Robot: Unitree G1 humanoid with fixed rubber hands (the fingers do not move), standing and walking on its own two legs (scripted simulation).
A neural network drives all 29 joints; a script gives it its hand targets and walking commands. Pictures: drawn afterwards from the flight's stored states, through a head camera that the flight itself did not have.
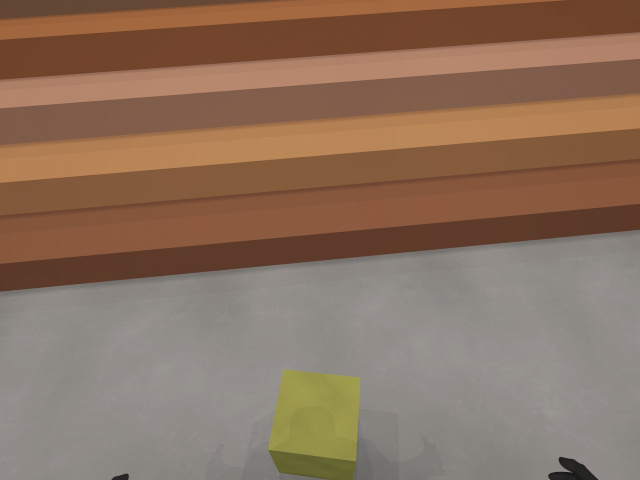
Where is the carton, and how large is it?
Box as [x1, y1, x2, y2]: [268, 369, 359, 479]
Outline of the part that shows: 283,369 268,450 279,472 328,479 352,479 356,453 359,378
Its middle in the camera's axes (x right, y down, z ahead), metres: +0.00 +0.52 +1.06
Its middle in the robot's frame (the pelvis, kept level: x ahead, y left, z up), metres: +0.38 +0.04 -0.66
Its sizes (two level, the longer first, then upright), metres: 0.210 0.200 0.250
